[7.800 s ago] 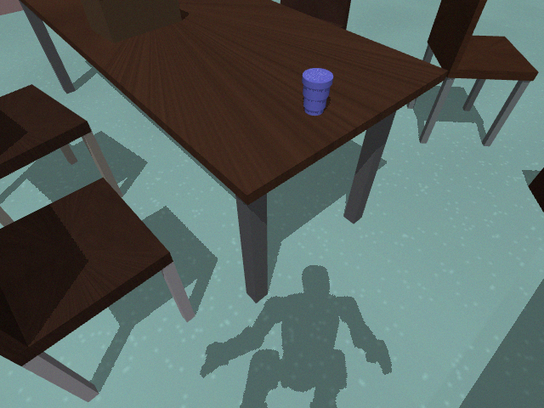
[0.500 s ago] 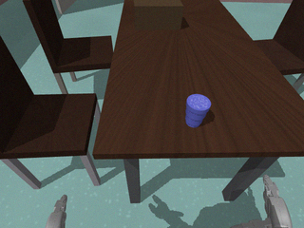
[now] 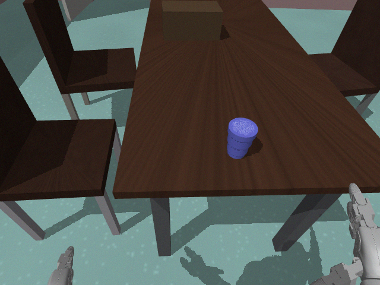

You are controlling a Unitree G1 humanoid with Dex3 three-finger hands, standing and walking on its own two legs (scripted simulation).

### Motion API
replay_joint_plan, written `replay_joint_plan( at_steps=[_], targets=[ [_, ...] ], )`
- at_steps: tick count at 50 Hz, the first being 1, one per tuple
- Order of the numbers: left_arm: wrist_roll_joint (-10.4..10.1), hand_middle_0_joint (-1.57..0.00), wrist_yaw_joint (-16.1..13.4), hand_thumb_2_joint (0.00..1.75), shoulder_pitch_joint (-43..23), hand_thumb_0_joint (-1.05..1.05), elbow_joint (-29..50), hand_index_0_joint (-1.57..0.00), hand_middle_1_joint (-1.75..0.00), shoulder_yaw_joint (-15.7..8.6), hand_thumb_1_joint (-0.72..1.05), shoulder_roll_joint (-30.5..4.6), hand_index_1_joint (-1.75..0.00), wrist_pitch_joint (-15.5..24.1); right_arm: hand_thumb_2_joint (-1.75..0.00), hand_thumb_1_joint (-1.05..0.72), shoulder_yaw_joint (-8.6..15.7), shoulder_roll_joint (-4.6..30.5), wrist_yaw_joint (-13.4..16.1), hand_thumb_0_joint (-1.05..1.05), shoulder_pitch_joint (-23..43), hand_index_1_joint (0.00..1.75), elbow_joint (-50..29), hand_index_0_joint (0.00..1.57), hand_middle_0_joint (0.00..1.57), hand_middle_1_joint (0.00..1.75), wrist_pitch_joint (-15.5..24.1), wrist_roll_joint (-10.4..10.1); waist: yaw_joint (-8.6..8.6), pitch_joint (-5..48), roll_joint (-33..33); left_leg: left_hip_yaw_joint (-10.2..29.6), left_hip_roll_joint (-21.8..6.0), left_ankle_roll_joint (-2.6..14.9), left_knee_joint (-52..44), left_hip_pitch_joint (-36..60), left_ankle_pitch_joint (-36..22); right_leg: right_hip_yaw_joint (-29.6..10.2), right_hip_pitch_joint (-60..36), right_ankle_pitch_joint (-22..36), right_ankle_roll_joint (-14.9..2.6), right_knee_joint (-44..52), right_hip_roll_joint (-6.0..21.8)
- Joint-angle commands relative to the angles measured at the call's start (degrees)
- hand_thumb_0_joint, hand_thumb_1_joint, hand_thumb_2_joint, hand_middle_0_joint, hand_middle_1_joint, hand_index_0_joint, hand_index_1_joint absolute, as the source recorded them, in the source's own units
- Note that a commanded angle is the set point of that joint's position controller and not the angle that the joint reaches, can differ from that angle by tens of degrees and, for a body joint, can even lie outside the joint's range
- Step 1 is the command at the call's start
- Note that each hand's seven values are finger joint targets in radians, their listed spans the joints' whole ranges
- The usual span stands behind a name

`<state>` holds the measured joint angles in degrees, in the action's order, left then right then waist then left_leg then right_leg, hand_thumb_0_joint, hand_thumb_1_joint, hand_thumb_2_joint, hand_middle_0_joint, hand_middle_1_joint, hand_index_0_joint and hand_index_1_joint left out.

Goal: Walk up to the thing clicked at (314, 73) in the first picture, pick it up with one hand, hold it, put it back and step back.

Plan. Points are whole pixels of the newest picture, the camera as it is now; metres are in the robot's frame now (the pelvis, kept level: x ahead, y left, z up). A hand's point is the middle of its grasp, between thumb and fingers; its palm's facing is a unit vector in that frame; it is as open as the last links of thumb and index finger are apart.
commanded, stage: rise first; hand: right
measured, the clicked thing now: (239, 140) +0.48 -0.15 +0.02
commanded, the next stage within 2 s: go down in 0.66 s
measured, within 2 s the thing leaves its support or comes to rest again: neither
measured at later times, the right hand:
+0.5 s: hand (348, 240) +0.17 -0.24 +0.11, palm faces +0.30 +0.86 -0.41, open 17.5 cm
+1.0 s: hand (351, 227) +0.18 -0.24 +0.14, palm faces +0.33 +0.86 -0.38, open 17.6 cm
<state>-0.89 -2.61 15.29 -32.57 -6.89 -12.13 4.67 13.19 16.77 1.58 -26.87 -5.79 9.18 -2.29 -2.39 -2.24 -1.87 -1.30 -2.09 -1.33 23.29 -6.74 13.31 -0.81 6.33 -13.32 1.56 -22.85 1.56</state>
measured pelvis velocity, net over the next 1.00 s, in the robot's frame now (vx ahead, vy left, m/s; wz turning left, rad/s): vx -0.01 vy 0.00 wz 0.00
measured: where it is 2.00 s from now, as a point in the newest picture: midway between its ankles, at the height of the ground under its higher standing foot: outside the picture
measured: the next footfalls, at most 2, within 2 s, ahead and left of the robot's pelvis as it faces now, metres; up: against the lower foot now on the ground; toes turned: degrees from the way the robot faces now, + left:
none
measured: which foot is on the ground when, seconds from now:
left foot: down 0.00-1.00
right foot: down 0.00-1.00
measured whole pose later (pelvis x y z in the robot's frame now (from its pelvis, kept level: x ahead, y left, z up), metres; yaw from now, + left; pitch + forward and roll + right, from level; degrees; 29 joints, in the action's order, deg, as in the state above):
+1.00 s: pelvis -0.01 +0.00 +0.00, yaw +0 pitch -3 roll +0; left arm 0.1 -1.9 11.7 -39.5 -10.3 -11.9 6.4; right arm 19.5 16.3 -2.3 -25.3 -13.6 19.5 -3.4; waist -2.5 -1.1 -2.2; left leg -1.5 -2.3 -1.3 26.2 -9.0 14.1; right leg -1.1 8.6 -13.9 1.6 -25.5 1.4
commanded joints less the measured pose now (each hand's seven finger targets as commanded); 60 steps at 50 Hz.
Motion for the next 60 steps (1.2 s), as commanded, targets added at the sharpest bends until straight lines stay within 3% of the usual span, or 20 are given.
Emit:
replay_joint_plan(
  at_steps=[1,6,16,17,22,24,35,37,38,39,40,41,42,43,44,49,52,55,57,60],
  targets=[
    [-0.01,-0.06,-0.12,0.04,-4.53,0.0,9.29,-0.05,-0.05,-2.13,-0.55,-6.59,-0.06,3.75,-0.03,0.58,6.31,9.34,0.63,0.0,3.09,0.06,-14.66,0.05,0.04,0.06,5.04,-0.7,0.02,2.99,-0.64,-2.94,1.58,1.24,-3.61,0.21,-7.66,3.36,1.04,8.97,-1.92,3.18,-1.73],
    [0.1,-0.06,-0.23,0.05,-4.38,0.0,10.58,-0.05,-0.05,-4.27,-0.56,-8.43,-0.06,4.31,-0.04,0.57,8.15,10.37,0.5,0.0,3.04,0.06,-16.48,0.05,0.04,0.06,6.02,-0.65,0.4,4.12,1.14,-3.13,1.55,1.06,-3.67,0.53,-7.87,3.18,0.54,9.15,-2.12,3.03,-1.68],
    [0.16,-0.06,0.43,0.06,-5.35,0.0,7.35,-0.05,-0.06,-3.17,-0.56,-6.24,-0.06,5.18,-0.04,0.56,8.09,9.82,-0.01,0.0,3.32,0.06,-20.19,0.05,0.04,0.06,8.3,-0.68,0.11,3.01,0.18,-3.16,1.56,1.18,-3.67,-0.72,-4.77,3.15,1.38,6.3,-2.1,3.13,-1.93],
    [0.14,-0.06,0.14,0.06,-5.46,0.0,6.44,-0.05,-0.06,-5.27,-0.56,-8.02,-0.06,5.18,-0.04,0.56,9.89,11.26,0.18,0.0,2.28,0.06,-19.72,0.05,0.04,0.06,8.32,-0.76,-0.4,2.82,0.81,-3.3,1.52,1.13,-3.87,-0.57,-4.18,2.98,1.79,5.92,-2.21,3.11,-1.96],
    [0.01,-0.06,0.51,0.06,-6.26,0.0,6.29,-0.05,-0.06,-3.76,-0.56,-6.49,-0.06,5.49,-0.04,0.57,7.95,9.18,-0.27,0.0,2.43,0.06,-21.44,0.05,0.04,0.06,9.54,-0.82,-0.53,2.89,-0.17,-3.42,1.7,1.33,-3.33,-0.85,-4.06,2.88,1.74,6.13,-1.91,3.38,-1.8],
    [0.09,-0.05,0.39,0.06,-5.27,0.0,6.04,-0.05,-0.06,-4.78,-0.56,-7.71,-0.06,5.5,-0.04,0.58,10.21,11.16,-0.01,0.0,1.94,0.06,-20.95,0.05,0.04,0.06,9.82,-0.73,-0.69,3.5,0.32,-3.5,1.78,1.4,-3.1,-0.11,-4.77,2.64,1.81,6.79,-1.89,3.32,-1.57],
    [-0.15,-0.05,0.86,0.08,-5.64,0.0,4.7,-0.05,-0.06,-3.36,-0.56,-5.52,-0.07,5.94,-0.05,0.57,9.34,9.9,-0.64,0.0,3.22,0.06,-23.04,0.05,0.04,0.06,11.05,-1.04,-0.74,1.72,-0.89,-3.4,1.68,1.3,-3.82,-1.52,-1.26,3.03,2.78,3.4,-2.02,3.74,-2.03],
    [-0.04,-0.05,0.7,0.08,-6.04,0.0,5.18,-0.05,-0.06,-5.06,-0.56,-7.31,-0.07,5.96,-0.05,0.57,11.96,12.18,-0.45,0.0,2.38,0.06,-22.7,0.05,0.04,0.06,11.21,-1.05,-0.89,2.86,-0.5,-3.35,1.57,1.2,-3.67,-0.72,-2.34,2.93,2.51,4.38,-2.06,3.29,-2.07],
    [0.06,-0.05,0.68,0.01,-5.66,0.0,6.1,-0.06,-0.07,-5.3,-0.49,-7.95,-0.05,5.96,-0.03,0.52,11.41,11.74,-0.52,0.0,1.97,0.05,-23.29,0.05,0.05,0.05,11.3,-1.12,-0.44,3.44,0.01,-3.25,1.47,1.09,-3.61,-0.48,-3.34,3.09,1.97,5.25,-2.12,3.05,-2.14],
    [1.49,-0.06,1.36,0.08,-7.26,0.0,6.69,-0.06,-0.07,-2.32,-0.57,-4.57,-0.07,6.44,-0.07,0.49,7.25,4.54,-1.5,0.0,4.24,0.06,-26.78,0.05,0.05,0.06,13.68,-0.85,0.99,8.2,3.82,-3.12,2.54,0.41,-1.74,-1.33,-5.84,1.8,0.08,7.07,-2.05,1.36,-1.83],
    [-0.13,-0.05,0.19,0.02,-6.53,0.0,6.44,-0.06,-0.07,-8.37,-0.5,-10.53,-0.06,5.95,-0.04,0.49,14.1,13.81,-0.34,0.0,1.1,0.05,-20.05,0.05,0.05,0.05,11.76,-1.09,-1.28,3.62,-0.51,-3.15,1.22,1.05,-3.05,-0.2,-5.18,3.16,1.76,7.16,-1.96,2.54,-2.22],
    [1.48,-0.05,0.9,0.04,-6.51,0.0,6.81,-0.04,-0.05,-4.54,-0.54,-6.89,-0.05,6.15,-0.02,0.57,10.63,7.59,-1.17,0.0,2.06,0.05,-22.99,0.05,0.05,0.05,13.92,-0.83,0.78,7.48,4.3,-2.91,2.23,0.24,-1.81,-1.02,-6.73,1.83,0.01,7.84,-2.16,0.91,-2.06],
    [1.43,-0.05,0.76,0.04,-5.72,0.0,5.74,-0.04,-0.05,-5.81,-0.55,-7.88,-0.05,6.14,-0.02,0.57,13.27,9.97,-1.34,0.0,3.4,0.05,-23.23,0.05,0.05,0.05,14.64,-1.11,-0.33,8.24,2.95,-2.75,2.13,0.22,-1.55,-0.66,-8.23,1.88,0.32,9.16,-2.12,0.68,-2.16],
    [1.2,-0.05,0.65,0.05,-6.7,0.0,4.71,-0.04,-0.05,-6.43,-0.55,-8.1,-0.05,5.77,-0.01,0.55,11.08,7.78,-1.72,0.0,4.32,0.04,-21.9,0.06,0.06,0.04,14.62,-1.31,0.79,6.4,2.13,-2.66,2.1,0.29,-1.27,-2.24,-7.89,2.04,0.22,8.68,-1.92,0.93,-2.22],
    [1.22,-0.05,0.25,0.04,-7.31,0.0,2.53,-0.04,-0.05,-7.64,-0.54,-8.5,-0.05,5.63,-0.02,0.6,12.93,9.51,-1.88,0.0,4.84,0.05,-20.82,0.05,0.04,0.05,14.53,-1.73,0.2,5.69,1.14,-2.47,1.84,0.29,-1.39,-2.26,-7.68,2.06,0.98,8.27,-1.94,0.75,-2.4],
    [1.12,-0.05,0.37,0.04,-10.2,0.0,1.82,-0.04,-0.04,-4.32,-0.54,-6.28,-0.05,4.73,-0.01,0.61,12.13,9.21,-4.13,0.0,7.23,0.05,-19.51,0.05,0.04,0.05,13.68,-2.51,0.18,4.57,0.1,-2.84,2.35,0.67,-1.27,-2.87,-5.08,1.65,3.4,5.64,-1.68,1.51,-1.81],
    [1.02,-0.05,-0.14,0.04,-10.67,0.0,3.06,-0.04,-0.04,-2.59,-0.55,-5.1,-0.05,4.54,-0.02,0.61,14.2,11.3,-5.4,0.0,10.78,0.05,-19.51,0.05,0.04,0.05,13.38,-3.09,0.32,5.54,-0.31,-2.44,2.22,0.52,-1.51,-2.56,-6.02,1.99,2.78,6.4,-1.75,1.0,-2.05],
    [1.0,-0.05,-1.09,0.04,-10.08,0.0,3.31,-0.04,-0.04,-5.24,-0.54,-8.97,-0.05,4.38,-0.02,0.61,16.51,13.02,-6.76,0.0,12.05,0.05,-12.62,0.05,0.04,0.05,11.52,-4.49,1.26,5.43,1.5,-2.23,1.97,0.07,-1.8,-2.59,-7.55,2.12,2.31,7.0,-1.95,0.5,-2.37],
    [0.91,-0.05,-1.45,0.04,-10.05,0.0,-0.32,-0.04,-0.04,-3.76,-0.54,-6.44,-0.05,4.19,-0.03,0.61,16.37,13.26,-8.16,0.0,19.0,0.05,-14.32,0.04,0.03,0.05,11.03,-6.01,1.12,6.51,-1.9,-1.79,1.65,0.21,-1.48,-2.88,-8.19,2.08,1.76,7.17,-1.82,0.33,-2.5],
    [0.51,-0.05,-3.35,0.04,-11.67,0.0,1.55,-0.04,-0.04,-4.28,-0.55,-8.85,-0.04,4.76,-0.02,0.61,16.35,15.01,-11.17,0.0,27.04,0.05,-8.41,0.05,0.04,0.05,8.55,-8.07,3.3,6.94,1.76,-1.13,1.28,-0.15,-2.32,-4.1,-6.82,1.53,0.55,5.5,-2.22,0.36,-2.23]
  ],
)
